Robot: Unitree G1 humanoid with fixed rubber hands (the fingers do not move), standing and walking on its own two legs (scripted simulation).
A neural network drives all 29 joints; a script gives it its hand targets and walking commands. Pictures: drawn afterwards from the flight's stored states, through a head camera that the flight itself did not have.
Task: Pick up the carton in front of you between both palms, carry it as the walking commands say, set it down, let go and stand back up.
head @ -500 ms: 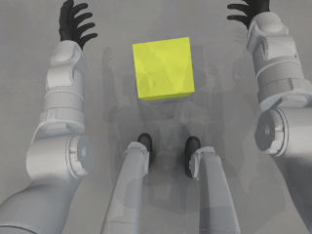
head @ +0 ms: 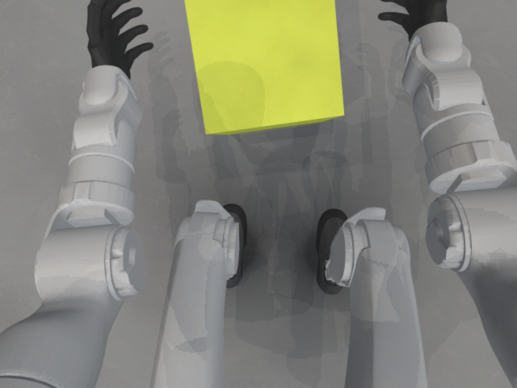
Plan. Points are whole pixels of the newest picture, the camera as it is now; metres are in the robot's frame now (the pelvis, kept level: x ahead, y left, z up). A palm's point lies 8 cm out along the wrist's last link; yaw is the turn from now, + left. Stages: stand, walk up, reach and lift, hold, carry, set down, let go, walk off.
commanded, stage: reach and lift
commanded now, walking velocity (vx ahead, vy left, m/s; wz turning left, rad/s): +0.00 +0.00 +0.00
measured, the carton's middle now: (267, 72) +0.52 +0.04 -0.35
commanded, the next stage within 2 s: none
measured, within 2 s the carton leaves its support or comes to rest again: leaves its support in 1.22 s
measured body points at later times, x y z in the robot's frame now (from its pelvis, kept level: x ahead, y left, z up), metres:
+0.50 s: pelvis -0.03 +0.01 -0.11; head +0.35 +0.00 +0.12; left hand +0.51 +0.22 -0.30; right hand +0.55 -0.15 -0.30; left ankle +0.09 +0.12 -0.44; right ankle +0.09 -0.12 -0.44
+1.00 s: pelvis -0.03 +0.00 -0.10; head +0.34 +0.01 +0.14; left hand +0.51 +0.19 -0.28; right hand +0.55 -0.11 -0.28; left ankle +0.09 +0.12 -0.44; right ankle +0.09 -0.12 -0.44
